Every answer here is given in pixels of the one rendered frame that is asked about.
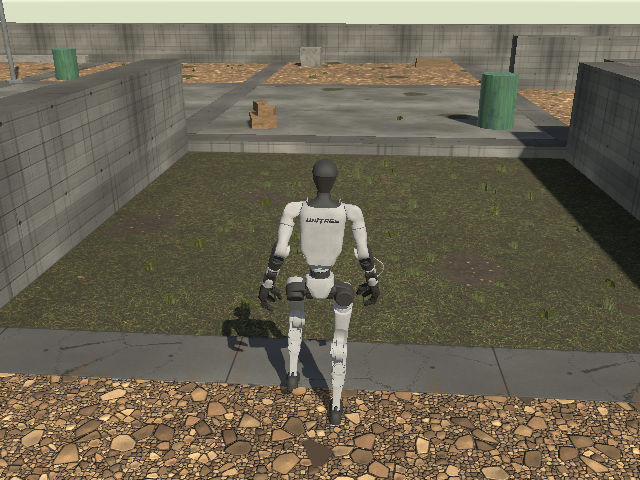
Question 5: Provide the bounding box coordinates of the robot left upper arm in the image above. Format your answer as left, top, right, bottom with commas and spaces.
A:
274, 201, 303, 258

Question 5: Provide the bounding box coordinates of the left robot hand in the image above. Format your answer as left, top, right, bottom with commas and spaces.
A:
258, 285, 282, 311

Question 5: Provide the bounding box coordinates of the robot right forearm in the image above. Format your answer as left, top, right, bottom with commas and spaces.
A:
359, 244, 378, 286

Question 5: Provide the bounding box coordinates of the robot head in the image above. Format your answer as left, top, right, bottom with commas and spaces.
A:
306, 159, 341, 208

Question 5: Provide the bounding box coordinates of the right robot foot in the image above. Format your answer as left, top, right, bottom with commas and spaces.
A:
329, 398, 343, 425

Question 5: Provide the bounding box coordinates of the right robot hand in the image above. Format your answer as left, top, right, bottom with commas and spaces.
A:
356, 283, 380, 306

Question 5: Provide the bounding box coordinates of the robot right upper arm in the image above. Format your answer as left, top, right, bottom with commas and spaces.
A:
344, 203, 370, 260

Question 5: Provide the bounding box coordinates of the robot left forearm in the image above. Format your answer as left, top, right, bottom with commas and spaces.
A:
262, 242, 284, 288

